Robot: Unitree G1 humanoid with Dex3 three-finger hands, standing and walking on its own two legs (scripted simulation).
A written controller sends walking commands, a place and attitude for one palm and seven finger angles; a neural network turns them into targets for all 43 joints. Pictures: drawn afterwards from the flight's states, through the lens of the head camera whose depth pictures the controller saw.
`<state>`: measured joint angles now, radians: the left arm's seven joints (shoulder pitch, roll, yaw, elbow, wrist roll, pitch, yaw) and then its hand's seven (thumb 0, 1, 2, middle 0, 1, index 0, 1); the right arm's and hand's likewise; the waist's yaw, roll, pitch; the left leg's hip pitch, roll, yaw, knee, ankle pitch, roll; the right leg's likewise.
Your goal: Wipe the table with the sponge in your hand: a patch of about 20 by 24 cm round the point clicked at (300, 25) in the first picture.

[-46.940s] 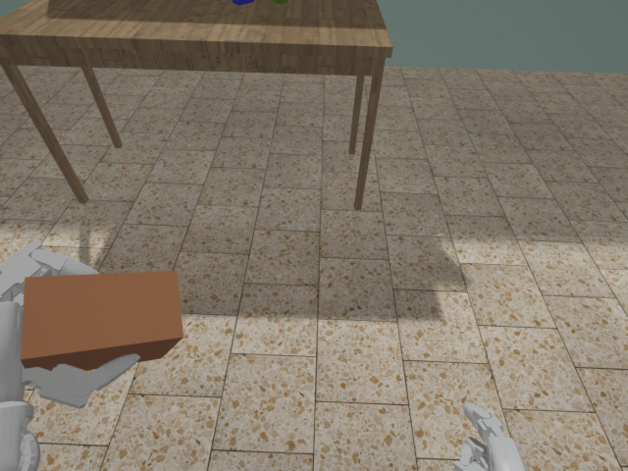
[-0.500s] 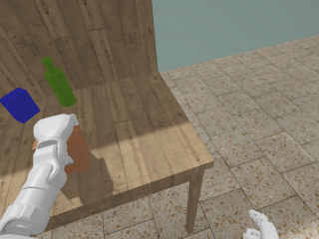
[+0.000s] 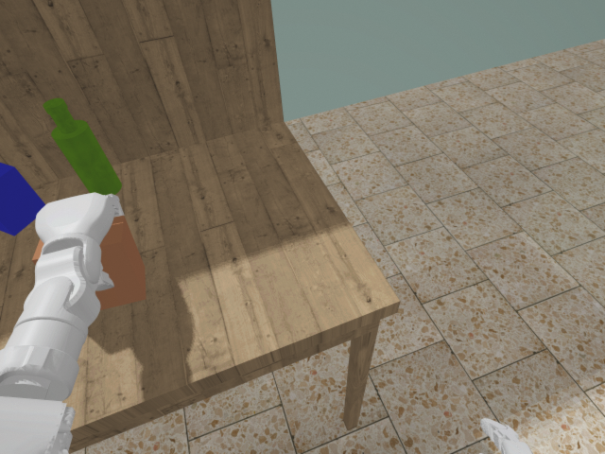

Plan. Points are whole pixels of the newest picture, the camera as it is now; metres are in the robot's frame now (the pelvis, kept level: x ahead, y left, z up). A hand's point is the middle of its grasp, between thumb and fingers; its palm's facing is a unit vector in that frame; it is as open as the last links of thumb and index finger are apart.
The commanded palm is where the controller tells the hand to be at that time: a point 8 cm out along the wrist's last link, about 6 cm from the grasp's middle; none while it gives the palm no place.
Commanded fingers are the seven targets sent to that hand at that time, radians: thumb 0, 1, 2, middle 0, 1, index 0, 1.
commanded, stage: wipe forward along the first lane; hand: left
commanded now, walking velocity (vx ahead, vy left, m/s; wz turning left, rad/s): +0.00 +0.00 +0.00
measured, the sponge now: (101, 275) +0.35 +0.34 +0.04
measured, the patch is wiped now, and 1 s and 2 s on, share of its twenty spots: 0.35 0.40 0.60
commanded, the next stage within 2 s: slide across to the middle lane in 0.32 s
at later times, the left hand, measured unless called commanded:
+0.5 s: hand (89, 223) +0.41 +0.36 +0.08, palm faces -0.10 +0.00 -0.99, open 10.2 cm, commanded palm +0.38 +0.34 +0.12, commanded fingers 0.00 0.10 1.30 -1.20 -1.60 -1.20 -1.60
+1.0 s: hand (137, 204) +0.44 +0.29 +0.09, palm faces -0.02 -0.02 -1.00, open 10.3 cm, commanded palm +0.41 +0.28 +0.14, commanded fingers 0.00 0.10 1.30 -1.20 -1.60 -1.20 -1.60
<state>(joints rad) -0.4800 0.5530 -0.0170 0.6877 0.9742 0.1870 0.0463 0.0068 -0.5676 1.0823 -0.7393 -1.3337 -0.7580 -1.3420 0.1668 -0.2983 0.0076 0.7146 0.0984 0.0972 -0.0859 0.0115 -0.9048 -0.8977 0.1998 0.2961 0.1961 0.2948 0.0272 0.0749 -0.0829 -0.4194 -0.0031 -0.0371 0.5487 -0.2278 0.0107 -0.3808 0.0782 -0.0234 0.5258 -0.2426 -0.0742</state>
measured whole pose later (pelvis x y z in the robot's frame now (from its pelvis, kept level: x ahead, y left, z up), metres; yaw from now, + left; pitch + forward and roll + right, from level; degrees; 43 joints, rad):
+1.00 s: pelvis +0.03 +0.05 +0.00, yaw +1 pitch +8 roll -1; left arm -0.71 0.34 -0.22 0.77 0.99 0.40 0.13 0.00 -0.55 1.08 -0.71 -1.36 -0.73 -1.37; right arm 0.11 -0.23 0.02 0.72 0.08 0.13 -0.03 0.01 -0.90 -0.90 0.20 0.30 0.20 0.29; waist 0.03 0.06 -0.11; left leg -0.40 -0.07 -0.03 0.51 -0.25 0.06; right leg -0.34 0.01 -0.02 0.47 -0.26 -0.01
